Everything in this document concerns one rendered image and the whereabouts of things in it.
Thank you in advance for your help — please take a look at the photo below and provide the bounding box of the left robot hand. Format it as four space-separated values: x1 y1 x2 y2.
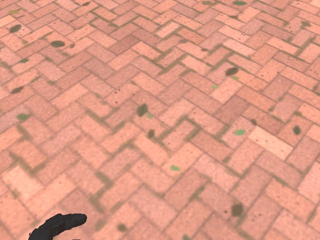
28 213 87 240

